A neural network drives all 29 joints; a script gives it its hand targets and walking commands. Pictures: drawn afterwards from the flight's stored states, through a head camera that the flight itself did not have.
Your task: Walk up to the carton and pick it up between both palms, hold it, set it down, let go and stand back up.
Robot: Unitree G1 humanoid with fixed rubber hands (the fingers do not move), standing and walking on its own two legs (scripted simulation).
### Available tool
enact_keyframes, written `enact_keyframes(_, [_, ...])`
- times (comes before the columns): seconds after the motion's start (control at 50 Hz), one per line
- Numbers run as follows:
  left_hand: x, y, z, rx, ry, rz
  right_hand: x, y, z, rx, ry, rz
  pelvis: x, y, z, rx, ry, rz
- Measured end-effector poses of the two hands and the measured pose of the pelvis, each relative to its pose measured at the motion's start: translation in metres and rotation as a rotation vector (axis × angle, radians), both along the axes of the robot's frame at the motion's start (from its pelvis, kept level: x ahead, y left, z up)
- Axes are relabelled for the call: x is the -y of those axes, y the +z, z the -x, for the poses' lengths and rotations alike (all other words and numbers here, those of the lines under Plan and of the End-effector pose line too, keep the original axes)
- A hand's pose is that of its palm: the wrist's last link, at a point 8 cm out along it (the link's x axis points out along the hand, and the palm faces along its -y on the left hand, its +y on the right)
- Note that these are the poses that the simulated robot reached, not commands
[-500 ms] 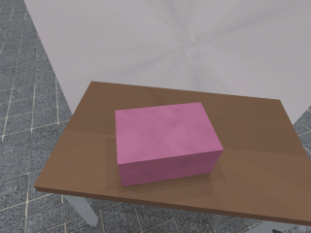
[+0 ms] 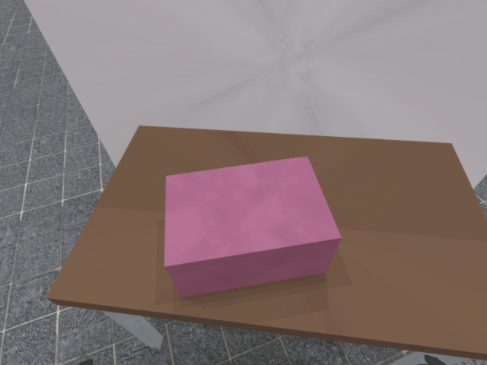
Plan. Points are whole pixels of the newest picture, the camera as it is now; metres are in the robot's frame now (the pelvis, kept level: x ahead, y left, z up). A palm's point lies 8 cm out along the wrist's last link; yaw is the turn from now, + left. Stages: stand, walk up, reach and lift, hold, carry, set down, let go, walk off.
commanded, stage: walk up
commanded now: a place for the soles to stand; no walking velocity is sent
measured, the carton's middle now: (246, 224) +0.40 +0.02 -0.06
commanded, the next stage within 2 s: reach and lift in 1.44 s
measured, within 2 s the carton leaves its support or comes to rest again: neither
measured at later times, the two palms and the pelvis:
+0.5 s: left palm out of the picture +0.08 +0.31 -0.10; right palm out of the picture +0.08 -0.31 -0.09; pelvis -0.01 +0.01 +0.01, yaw +0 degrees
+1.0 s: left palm out of the picture +0.08 +0.32 -0.10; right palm out of the picture +0.07 -0.31 -0.09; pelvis -0.01 +0.01 +0.01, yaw +0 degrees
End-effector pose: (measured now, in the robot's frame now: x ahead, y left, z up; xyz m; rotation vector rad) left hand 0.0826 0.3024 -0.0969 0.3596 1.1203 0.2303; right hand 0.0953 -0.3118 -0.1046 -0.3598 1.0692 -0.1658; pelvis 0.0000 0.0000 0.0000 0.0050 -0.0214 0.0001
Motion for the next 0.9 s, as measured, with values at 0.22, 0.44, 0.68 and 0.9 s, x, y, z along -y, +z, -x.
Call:
enact_keyframes(0.22, [-0.009, 0.000, -0.021, 0.083, -0.017, 0.038, -0.001, 0.020, 0.012, 0.026, -0.024, 0.047, -0.010, 0.003, 0.009, -0.001, -0.006, 0.005])
enact_keyframes(0.44, [-0.011, -0.006, -0.001, -0.003, 0.010, 0.043, 0.001, 0.018, 0.019, -0.010, -0.032, 0.045, -0.009, 0.006, 0.008, -0.013, -0.006, 0.003])
enact_keyframes(0.68, [-0.010, -0.004, -0.003, -0.012, 0.014, 0.038, 0.002, 0.015, 0.019, -0.024, -0.037, 0.039, -0.007, 0.007, 0.005, -0.015, -0.006, 0.001])
enact_keyframes(0.9, [-0.014, -0.003, -0.001, -0.007, 0.013, 0.029, 0.000, 0.015, 0.024, -0.024, -0.037, 0.039, -0.010, 0.006, 0.009, -0.009, -0.006, 0.003])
